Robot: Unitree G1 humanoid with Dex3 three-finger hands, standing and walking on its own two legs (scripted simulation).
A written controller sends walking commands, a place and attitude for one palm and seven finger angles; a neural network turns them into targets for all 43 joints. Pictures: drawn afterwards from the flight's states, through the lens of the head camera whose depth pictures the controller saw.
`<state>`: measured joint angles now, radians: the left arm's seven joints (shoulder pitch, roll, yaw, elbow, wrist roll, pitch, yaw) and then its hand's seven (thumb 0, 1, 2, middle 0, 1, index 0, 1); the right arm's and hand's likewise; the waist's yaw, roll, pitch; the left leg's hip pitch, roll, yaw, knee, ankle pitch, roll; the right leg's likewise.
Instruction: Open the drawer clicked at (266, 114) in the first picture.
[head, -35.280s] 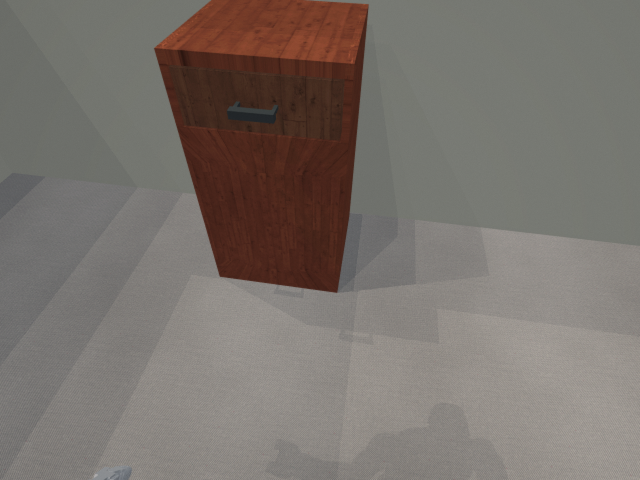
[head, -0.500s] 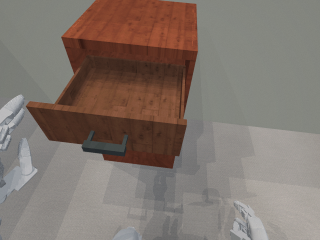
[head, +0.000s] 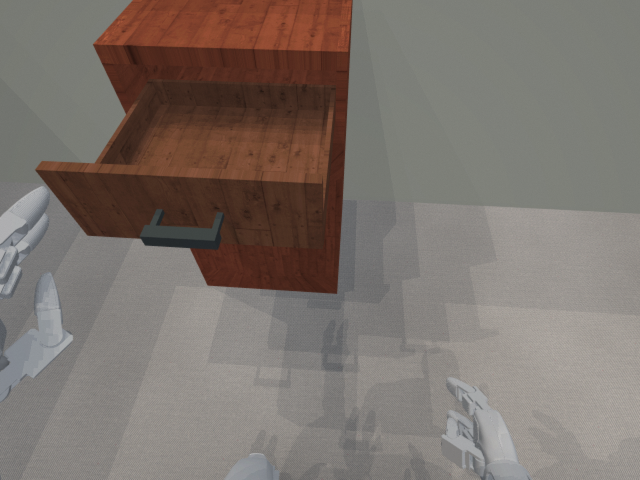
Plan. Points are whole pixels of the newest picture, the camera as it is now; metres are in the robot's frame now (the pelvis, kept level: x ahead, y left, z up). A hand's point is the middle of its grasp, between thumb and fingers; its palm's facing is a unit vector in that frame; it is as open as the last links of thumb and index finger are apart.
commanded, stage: stop stepping back and stand still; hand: left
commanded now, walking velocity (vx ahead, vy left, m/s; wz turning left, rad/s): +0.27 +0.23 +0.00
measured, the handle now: (185, 226) +0.47 +0.24 +0.00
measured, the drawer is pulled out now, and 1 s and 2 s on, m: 0.30 0.30 0.30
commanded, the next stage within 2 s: let the arm hang, fingers relaxed in 0.86 s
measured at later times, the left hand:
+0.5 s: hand out of the picture +0.07 +0.21 +0.18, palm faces +0.38 -0.78 -0.50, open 7.4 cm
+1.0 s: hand out of the picture +0.09 +0.22 +0.15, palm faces +0.34 -0.80 -0.49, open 7.4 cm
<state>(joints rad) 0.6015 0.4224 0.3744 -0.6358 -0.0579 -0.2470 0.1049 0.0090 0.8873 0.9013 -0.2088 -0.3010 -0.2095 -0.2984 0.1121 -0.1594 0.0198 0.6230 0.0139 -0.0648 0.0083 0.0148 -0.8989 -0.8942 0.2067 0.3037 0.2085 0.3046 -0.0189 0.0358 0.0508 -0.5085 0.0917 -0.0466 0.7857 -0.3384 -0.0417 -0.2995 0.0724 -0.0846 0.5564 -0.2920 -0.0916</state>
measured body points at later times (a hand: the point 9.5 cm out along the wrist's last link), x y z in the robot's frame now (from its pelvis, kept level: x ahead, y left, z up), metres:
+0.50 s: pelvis -0.10 -0.02 +0.01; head -0.11 -0.03 +0.45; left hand +0.05 +0.25 +0.21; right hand +0.07 -0.26 -0.07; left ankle -0.13 +0.12 -0.73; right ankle -0.04 -0.07 -0.71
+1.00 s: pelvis -0.10 -0.03 +0.01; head -0.08 -0.02 +0.46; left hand +0.06 +0.26 +0.18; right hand +0.07 -0.27 -0.08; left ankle -0.11 +0.09 -0.73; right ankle -0.07 -0.09 -0.73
